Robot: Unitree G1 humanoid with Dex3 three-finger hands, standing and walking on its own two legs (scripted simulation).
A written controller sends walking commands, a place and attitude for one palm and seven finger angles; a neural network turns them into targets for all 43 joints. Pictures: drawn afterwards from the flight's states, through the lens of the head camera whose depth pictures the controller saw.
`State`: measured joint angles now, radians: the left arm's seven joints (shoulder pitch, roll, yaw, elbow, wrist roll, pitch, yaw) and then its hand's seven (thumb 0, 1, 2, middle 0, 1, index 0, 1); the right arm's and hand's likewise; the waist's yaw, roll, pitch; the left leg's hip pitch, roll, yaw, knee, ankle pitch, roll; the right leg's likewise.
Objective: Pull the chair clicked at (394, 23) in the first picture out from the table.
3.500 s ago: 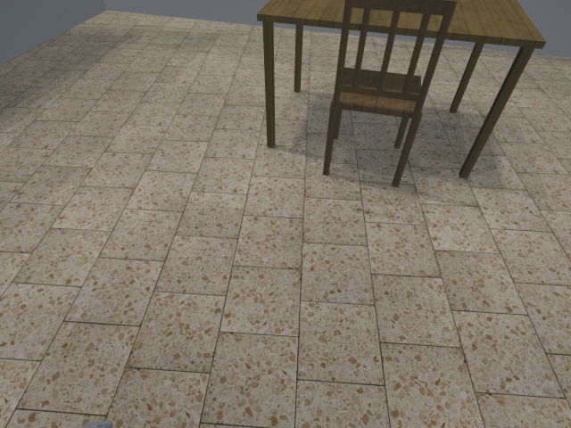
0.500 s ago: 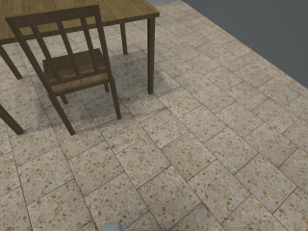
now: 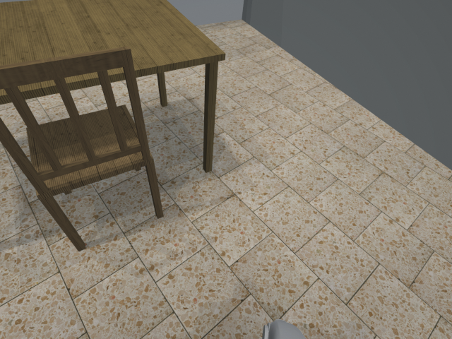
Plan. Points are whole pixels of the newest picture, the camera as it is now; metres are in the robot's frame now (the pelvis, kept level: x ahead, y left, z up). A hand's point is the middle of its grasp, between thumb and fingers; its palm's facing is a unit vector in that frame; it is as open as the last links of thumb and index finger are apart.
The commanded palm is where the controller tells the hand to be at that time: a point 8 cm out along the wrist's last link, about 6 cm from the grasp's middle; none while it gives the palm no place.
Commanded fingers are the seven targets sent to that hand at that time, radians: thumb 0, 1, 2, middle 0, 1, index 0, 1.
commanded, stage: walk to a spot facing it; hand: left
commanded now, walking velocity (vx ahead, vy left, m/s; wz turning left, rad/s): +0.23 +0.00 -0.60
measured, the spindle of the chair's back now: (77, 123) +0.68 +0.51 -0.10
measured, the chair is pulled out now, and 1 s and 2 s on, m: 0.00 0.00 0.00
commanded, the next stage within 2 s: turn to face it in 0.08 s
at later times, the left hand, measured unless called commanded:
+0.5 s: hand (194, 264) +0.31 +0.09 -0.17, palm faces -0.06 -0.99 -0.16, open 7.4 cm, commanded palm none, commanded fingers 0.00 0.90 0.90 -0.20 -0.30 -0.20 -0.30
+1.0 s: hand (134, 296) +0.23 +0.21 -0.17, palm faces +0.30 -0.90 -0.31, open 7.4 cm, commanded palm none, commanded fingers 0.00 0.90 0.90 -0.20 -0.30 -0.20 -0.30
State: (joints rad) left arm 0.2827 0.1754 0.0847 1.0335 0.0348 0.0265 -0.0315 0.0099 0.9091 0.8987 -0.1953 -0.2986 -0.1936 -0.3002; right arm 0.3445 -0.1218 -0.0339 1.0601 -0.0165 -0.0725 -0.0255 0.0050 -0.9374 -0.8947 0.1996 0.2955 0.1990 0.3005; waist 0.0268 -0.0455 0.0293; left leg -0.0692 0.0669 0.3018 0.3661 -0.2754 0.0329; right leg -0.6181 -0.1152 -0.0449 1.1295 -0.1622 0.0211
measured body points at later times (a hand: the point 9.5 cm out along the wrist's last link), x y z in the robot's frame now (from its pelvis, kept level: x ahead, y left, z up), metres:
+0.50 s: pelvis +0.17 -0.06 -0.01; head +0.18 -0.06 +0.44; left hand +0.31 +0.14 -0.15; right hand +0.17 -0.28 -0.17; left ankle +0.17 +0.08 -0.69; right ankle +0.22 -0.14 -0.75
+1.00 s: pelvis +0.21 -0.04 -0.01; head +0.24 -0.02 +0.44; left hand +0.21 +0.26 -0.14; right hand +0.34 -0.27 -0.15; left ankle +0.21 +0.07 -0.75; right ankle +0.24 -0.19 -0.70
